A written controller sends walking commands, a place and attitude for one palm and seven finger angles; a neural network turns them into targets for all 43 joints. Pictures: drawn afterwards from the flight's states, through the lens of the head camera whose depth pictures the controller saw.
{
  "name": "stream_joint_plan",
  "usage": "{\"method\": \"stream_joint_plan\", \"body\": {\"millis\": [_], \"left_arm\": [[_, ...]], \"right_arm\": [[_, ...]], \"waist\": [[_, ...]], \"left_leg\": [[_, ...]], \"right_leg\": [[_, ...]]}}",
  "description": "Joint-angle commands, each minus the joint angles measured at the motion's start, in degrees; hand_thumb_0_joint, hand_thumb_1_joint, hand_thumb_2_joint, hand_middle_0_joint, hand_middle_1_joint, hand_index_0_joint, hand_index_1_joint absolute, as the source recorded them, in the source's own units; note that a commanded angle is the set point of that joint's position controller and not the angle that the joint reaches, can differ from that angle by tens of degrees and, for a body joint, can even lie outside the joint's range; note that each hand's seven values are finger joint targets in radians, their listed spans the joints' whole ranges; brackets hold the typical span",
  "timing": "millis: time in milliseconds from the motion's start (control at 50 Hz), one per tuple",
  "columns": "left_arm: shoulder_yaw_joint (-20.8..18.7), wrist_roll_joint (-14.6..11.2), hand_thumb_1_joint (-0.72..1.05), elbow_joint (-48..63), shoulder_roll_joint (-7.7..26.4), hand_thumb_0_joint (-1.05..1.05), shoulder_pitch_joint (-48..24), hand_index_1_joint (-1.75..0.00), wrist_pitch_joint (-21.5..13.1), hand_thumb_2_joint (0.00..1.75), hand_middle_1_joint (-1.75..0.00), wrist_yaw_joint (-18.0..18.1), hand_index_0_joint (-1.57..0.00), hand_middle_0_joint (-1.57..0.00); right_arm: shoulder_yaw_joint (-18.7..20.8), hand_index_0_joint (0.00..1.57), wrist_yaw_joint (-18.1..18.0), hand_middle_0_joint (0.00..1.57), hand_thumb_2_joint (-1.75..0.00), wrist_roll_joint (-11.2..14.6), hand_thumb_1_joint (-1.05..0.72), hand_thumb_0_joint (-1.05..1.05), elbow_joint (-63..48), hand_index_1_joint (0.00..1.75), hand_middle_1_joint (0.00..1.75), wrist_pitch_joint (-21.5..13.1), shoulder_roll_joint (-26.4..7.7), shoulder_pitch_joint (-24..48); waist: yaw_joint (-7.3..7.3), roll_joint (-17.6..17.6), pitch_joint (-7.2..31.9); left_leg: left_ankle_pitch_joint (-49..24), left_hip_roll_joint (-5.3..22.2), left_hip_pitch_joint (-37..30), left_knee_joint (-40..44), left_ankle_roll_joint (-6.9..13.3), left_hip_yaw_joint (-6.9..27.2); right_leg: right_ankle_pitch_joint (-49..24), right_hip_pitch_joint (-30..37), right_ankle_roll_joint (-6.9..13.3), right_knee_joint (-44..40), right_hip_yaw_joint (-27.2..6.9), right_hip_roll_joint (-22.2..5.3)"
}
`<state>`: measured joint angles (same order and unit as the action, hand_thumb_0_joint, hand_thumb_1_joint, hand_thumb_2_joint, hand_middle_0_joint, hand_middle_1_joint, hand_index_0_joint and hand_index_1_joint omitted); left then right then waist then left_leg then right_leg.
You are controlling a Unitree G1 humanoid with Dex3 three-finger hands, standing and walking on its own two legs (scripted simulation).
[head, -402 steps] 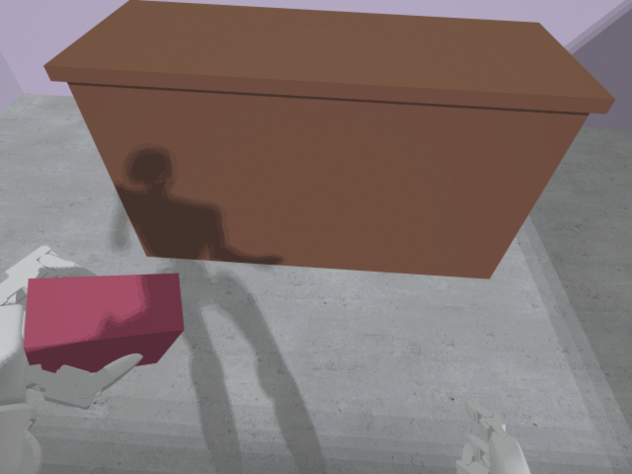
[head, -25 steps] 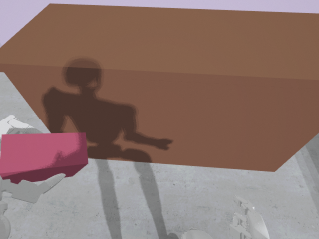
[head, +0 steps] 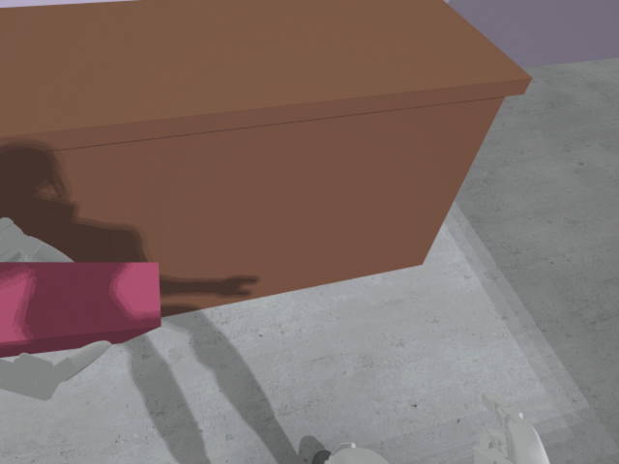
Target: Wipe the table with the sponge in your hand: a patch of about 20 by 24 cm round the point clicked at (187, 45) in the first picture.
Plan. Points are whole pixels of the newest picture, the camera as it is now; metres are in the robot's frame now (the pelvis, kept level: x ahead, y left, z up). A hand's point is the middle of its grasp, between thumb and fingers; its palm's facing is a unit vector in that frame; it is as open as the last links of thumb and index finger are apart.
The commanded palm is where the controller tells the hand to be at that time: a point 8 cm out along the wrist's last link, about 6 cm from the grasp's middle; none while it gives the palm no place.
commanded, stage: turn to face it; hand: left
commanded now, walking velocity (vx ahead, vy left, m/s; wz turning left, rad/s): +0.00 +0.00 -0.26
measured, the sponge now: (93, 310) +0.22 +0.22 +0.16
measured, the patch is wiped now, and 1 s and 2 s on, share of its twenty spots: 0.00 0.00 0.00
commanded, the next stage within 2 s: take the last steps up to it in 0.08 s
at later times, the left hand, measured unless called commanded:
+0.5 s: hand (121, 356) +0.18 +0.17 +0.18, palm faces +0.28 -0.80 -0.53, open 9.9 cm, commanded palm +0.13 +0.22 +0.19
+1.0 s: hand (100, 331) +0.20 +0.19 +0.17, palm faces +0.36 -0.80 -0.47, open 9.9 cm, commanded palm +0.14 +0.24 +0.19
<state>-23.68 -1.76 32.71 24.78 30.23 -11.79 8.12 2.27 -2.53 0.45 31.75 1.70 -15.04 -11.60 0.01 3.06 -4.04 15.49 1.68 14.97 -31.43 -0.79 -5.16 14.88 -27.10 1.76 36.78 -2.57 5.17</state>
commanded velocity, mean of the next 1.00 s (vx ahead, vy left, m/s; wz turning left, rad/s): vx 0.25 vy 0.13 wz -0.01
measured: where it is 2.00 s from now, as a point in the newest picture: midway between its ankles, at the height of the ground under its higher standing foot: outside the picture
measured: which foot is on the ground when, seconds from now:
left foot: down 0.00-0.20, up 0.22-0.62, down 0.64-0.84, up 0.86-1.00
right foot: up 0.00-0.16, down 0.18-1.00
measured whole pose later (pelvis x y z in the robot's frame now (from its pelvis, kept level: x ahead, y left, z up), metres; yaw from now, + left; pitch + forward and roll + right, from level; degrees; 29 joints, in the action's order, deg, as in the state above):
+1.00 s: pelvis -0.02 -0.04 +0.01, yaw +0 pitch +0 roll +1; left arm -18.9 -0.3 24.6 19.2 26.5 -14.8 7.3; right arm 0.1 -1.7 -0.1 38.6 -2.6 -10.8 -10.0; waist -0.6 -2.0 -4.5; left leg 18.9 3.1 29.7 -63.5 -0.9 -2.6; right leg 15.5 -15.3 2.6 31.1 9.1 -3.4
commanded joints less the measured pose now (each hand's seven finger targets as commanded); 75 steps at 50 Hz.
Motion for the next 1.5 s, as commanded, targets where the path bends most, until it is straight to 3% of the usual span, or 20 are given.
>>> {"method": "stream_joint_plan", "body": {"millis": [0,120,180,220,300,560,620,660,760,800,820,840,960,1120,1180,1220,1400,1420,1460,1480], "left_arm": [[-2.8,0.7,0.10,9.1,4.8,0.00,-5.3,-1.60,-2.7,1.30,-1.60,0.5,-1.20,-1.20],[-1.5,0.9,0.10,9.6,5.4,0.00,-11.4,-1.60,-3.0,1.30,-1.60,1.3,-1.20,-1.20],[-5.4,0.6,0.10,7.0,9.5,0.00,-11.3,-1.60,-3.1,1.30,-1.60,1.8,-1.20,-1.20],[-7.4,-0.7,0.10,7.7,10.5,0.00,-5.7,-1.60,-2.6,1.30,-1.60,2.0,-1.20,-1.20],[-7.4,-0.6,0.10,6.8,8.3,0.00,0.0,-1.60,-3.6,1.30,-1.60,1.9,-1.20,-1.20],[-2.4,0.9,0.10,8.3,6.3,0.00,-6.4,-1.60,-5.0,1.30,-1.60,2.5,-1.20,-1.20],[-1.6,1.2,0.10,9.9,5.1,0.00,-8.4,-1.60,-5.7,1.30,-1.60,2.5,-1.20,-1.20],[-3.6,1.9,0.10,6.1,7.4,0.00,-8.2,-1.60,-5.6,1.30,-1.60,2.0,-1.20,-1.20],[-1.2,1.2,0.10,6.0,4.5,0.00,-9.6,-1.60,-5.2,1.30,-1.60,1.5,-1.20,-1.20],[-2.1,1.7,0.10,3.5,5.8,0.00,-10.4,-1.60,-5.1,1.30,-1.60,1.5,-1.20,-1.20],[-4.6,1.2,0.10,1.7,8.6,0.00,-10.7,-1.60,-4.9,1.30,-1.60,1.6,-1.20,-1.20],[-3.8,0.4,0.10,0.3,6.9,0.00,-12.1,-1.60,-4.7,1.30,-1.60,1.1,-1.20,-1.20],[-4.9,0.4,0.10,7.2,7.6,0.00,-7.0,-1.60,-7.5,1.30,-1.60,0.7,-1.20,-1.20],[-5.2,0.6,0.10,10.7,6.9,0.00,-7.1,-1.60,-5.8,1.30,-1.60,3.0,-1.20,-1.20],[-3.8,0.6,0.10,13.0,5.4,0.00,-8.6,-1.60,-6.6,1.30,-1.60,2.7,-1.20,-1.20],[-5.5,0.7,0.10,7.7,7.6,0.00,-6.2,-1.60,-6.5,1.30,-1.60,1.9,-1.20,-1.20],[-4.9,0.1,0.10,9.3,6.0,0.00,-2.5,-1.60,-5.0,1.30,-1.60,1.9,-1.20,-1.20],[-5.5,0.3,0.10,7.6,6.5,0.00,-3.3,-1.60,-4.7,1.30,-1.60,1.9,-1.20,-1.20],[-8.1,-0.1,0.10,4.3,9.6,0.00,-5.0,-1.60,-4.2,1.30,-1.60,2.0,-1.20,-1.20],[-7.9,-1.0,0.10,2.6,8.6,0.00,-5.6,-1.60,-4.5,1.30,-1.60,1.6,-1.20,-1.20]], "right_arm": [[1.1,0.20,-0.4,0.20,-0.90,0.5,-0.90,0.00,-8.1,0.30,0.30,-5.2,-3.8,4.5],[1.1,0.20,0.5,0.20,-0.90,0.6,-0.90,0.00,-6.9,0.30,0.30,-9.1,-4.9,2.7],[0.4,0.20,0.7,0.20,-0.90,0.8,-0.90,0.00,-7.4,0.30,0.30,-8.7,-1.9,3.2],[0.1,0.20,0.1,0.20,-0.90,0.5,-0.90,0.00,-6.7,0.30,0.30,-7.5,-1.8,6.0],[-0.9,0.20,-0.1,0.20,-0.90,-0.1,-0.90,0.00,-5.3,0.30,0.30,-5.2,-1.4,6.4],[1.0,0.20,-1.4,0.20,-0.90,-0.8,-0.90,0.00,-5.0,0.30,0.30,-8.1,-2.9,2.4],[1.7,0.20,-1.6,0.20,-0.90,-0.5,-0.90,0.00,-6.0,0.30,0.30,-8.8,-5.3,3.1],[1.4,0.20,-1.7,0.20,-0.90,-0.2,-0.90,0.00,-4.3,0.30,0.30,-9.7,-3.7,3.8],[0.9,0.20,-1.4,0.20,-0.90,-0.3,-0.90,0.00,-2.7,0.30,0.30,-10.5,-3.9,3.6],[1.0,0.20,-1.1,0.20,-0.90,-0.2,-0.90,0.00,-2.4,0.30,0.30,-9.9,-3.1,3.7],[1.0,0.20,-0.9,0.20,-0.90,0.1,-0.90,0.00,-3.5,0.30,0.30,-9.5,-2.2,5.3],[2.0,0.20,-0.1,0.20,-0.90,0.1,-0.90,0.00,-3.2,0.30,0.30,-9.0,-4.3,5.4],[0.2,0.20,0.2,0.20,-0.90,-0.5,-0.90,0.00,-2.8,0.30,0.30,-7.1,-1.6,6.2],[1.1,0.20,-1.2,0.20,-0.90,-0.8,-0.90,0.00,-5.1,0.30,0.30,-8.9,-1.3,3.8],[2.7,0.20,-1.1,0.20,-0.90,0.3,-0.90,0.00,-6.2,0.30,0.30,-9.2,-4.3,2.7],[2.4,0.20,-1.1,0.20,-0.90,0.1,-0.90,0.00,-4.5,0.30,0.30,-9.6,-3.3,3.3],[0.9,0.20,-1.2,0.20,-0.90,0.2,-0.90,0.00,-3.6,0.30,0.30,-10.5,-2.7,3.6],[1.0,0.20,-1.3,0.20,-0.90,0.2,-0.90,0.00,-3.5,0.30,0.30,-10.0,-2.6,3.8],[0.3,0.20,-0.8,0.20,-0.90,0.2,-0.90,0.00,-5.2,0.30,0.30,-9.0,-1.1,5.6],[1.5,0.20,-0.2,0.20,-0.90,0.2,-0.90,0.00,-3.8,0.30,0.30,-8.7,-2.7,4.3]], "waist": [[-0.57,-15.6,3.1],[-0.26,-16.5,6.1],[0.11,8.7,10.3],[-0.83,6.4,10.1],[0.50,1.8,11.0],[0.52,0.3,11.3],[0.18,-17.5,8.0],[0.51,-18.9,1.9],[-0.26,-14.4,3.5],[-0.46,-0.8,6.9],[-0.90,15.4,6.8],[-0.74,13.0,6.6],[0.00,2.7,6.7],[-0.60,3.0,10.8],[0.63,-19.9,13.0],[0.52,-19.9,10.5],[-0.39,-13.3,10.7],[-0.57,-8.8,11.1],[-1.03,14.0,10.0],[-0.62,13.5,8.9]], "left_leg": [[-2.6,20.1,6.6,14.9,10.1,11.5],[-12.4,14.6,2.0,1.8,3.2,3.3],[13.6,1.7,12.8,-19.4,-2.0,-1.2],[12.2,1.7,15.6,-32.3,-1.2,6.6],[5.8,2.3,16.4,-27.6,-1.2,5.2],[7.2,-1.0,-5.4,8.8,3.1,-1.5],[10.4,13.7,-11.9,16.6,10.2,16.9],[19.9,18.3,-0.6,21.2,14.4,22.2],[3.4,10.7,3.3,8.6,8.3,7.8],[2.7,5.0,14.5,-11.4,5.0,1.8],[13.2,-1.2,26.1,-27.8,2.0,-1.0],[12.6,0.5,25.7,-35.9,0.9,6.5],[1.8,5.6,19.2,-25.8,-0.5,4.8],[-2.2,-0.2,-3.3,5.5,1.0,-6.7],[-20.2,18.1,-20.8,11.2,10.5,18.5],[-7.4,22.0,-13.7,14.4,16.7,23.7],[-8.8,12.1,-1.0,5.0,7.2,3.2],[-5.6,10.4,3.7,-1.3,5.8,1.7],[14.8,-0.4,25.5,-27.9,1.1,-1.9],[12.9,1.6,26.4,-36.3,0.1,5.1]], "right_leg": [[10.6,1.2,-3.7,22.5,0.8,-5.2],[2.6,15.1,-4.2,-7.1,9.5,-4.2],[-14.8,19.3,4.9,-17.2,-16.2,-21.5],[-1.9,17.9,7.2,-22.8,-23.7,-25.0],[0.2,19.3,7.2,-22.4,-12.2,-21.8],[15.7,14.4,4.0,-19.9,-8.6,-19.3],[12.8,0.8,-1.6,3.1,6.0,-6.7],[14.0,-3.3,-2.3,18.4,6.0,-8.1],[8.2,13.5,-2.9,-4.3,12.4,-6.9],[5.3,27.9,2.0,-15.5,-2.0,-15.5],[0.7,32.0,8.4,-21.2,-26.2,-29.1],[9.8,26.8,8.7,-24.8,-30.7,-31.9],[-9.5,18.5,7.0,-20.7,-4.1,-25.5],[-2.4,18.1,3.3,-11.9,0.6,-19.7],[17.6,-3.0,-3.1,19.4,9.9,-8.2],[20.1,-9.0,-2.7,30.1,5.0,-10.7],[3.4,15.8,-2.8,-6.2,13.8,-7.7],[0.2,21.5,-1.6,-11.1,10.4,-9.9],[-8.6,31.7,8.4,-19.6,-24.9,-31.3],[-6.6,29.0,9.1,-21.1,-26.0,-33.3]]}}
